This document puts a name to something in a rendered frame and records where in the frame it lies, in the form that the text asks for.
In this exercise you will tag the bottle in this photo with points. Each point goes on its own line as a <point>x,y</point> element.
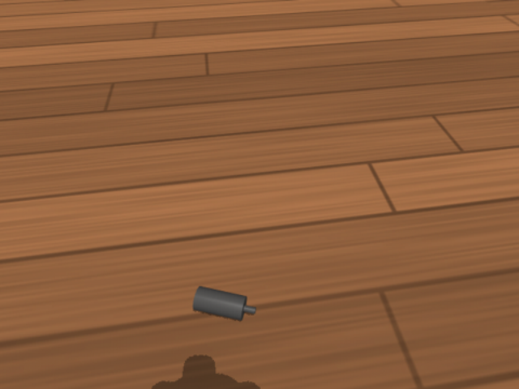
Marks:
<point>221,303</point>

